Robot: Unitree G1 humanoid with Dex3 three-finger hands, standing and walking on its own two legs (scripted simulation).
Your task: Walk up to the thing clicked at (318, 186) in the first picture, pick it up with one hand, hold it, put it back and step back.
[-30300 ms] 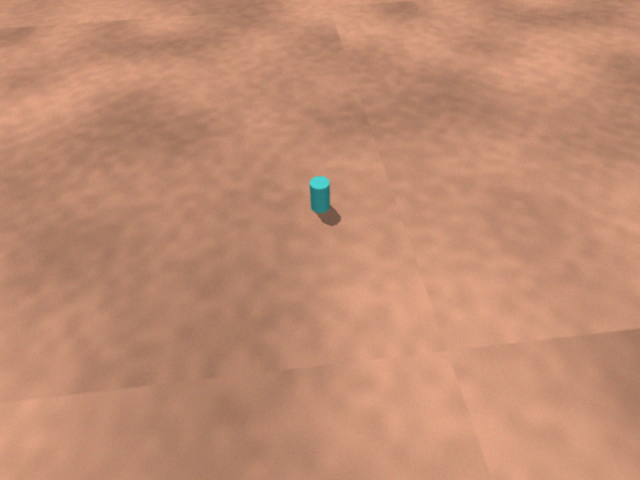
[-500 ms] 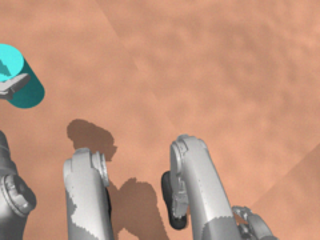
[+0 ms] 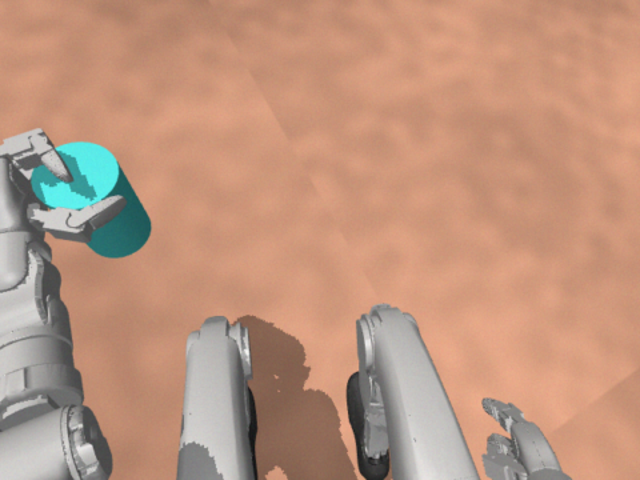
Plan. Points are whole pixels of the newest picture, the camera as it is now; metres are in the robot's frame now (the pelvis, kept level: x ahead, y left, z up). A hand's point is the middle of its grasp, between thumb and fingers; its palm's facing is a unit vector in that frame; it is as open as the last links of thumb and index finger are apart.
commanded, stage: lift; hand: left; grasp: from the side
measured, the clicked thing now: (100, 205) +0.45 +0.27 -0.07
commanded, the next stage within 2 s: hold in 1.42 s
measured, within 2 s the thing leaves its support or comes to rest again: neither
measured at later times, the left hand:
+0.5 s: hand out of the picture +0.42 +0.24 +0.18, palm faces +0.25 -0.97 -0.06, open 7.2 cm
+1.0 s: hand out of the picture +0.41 +0.21 +0.26, palm faces +0.26 -0.96 -0.04, open 7.4 cm
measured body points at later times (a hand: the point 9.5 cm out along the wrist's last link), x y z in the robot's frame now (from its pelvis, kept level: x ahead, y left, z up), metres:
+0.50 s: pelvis +0.04 +0.01 +0.16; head +0.15 +0.04 +0.60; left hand +0.40 +0.29 +0.19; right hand +0.19 -0.24 +0.06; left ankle +0.08 +0.13 -0.43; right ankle +0.09 -0.13 -0.43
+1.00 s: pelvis +0.06 +0.01 +0.23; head +0.13 +0.03 +0.68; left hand +0.39 +0.26 +0.27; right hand +0.19 -0.23 +0.12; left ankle +0.08 +0.13 -0.43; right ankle +0.09 -0.13 -0.43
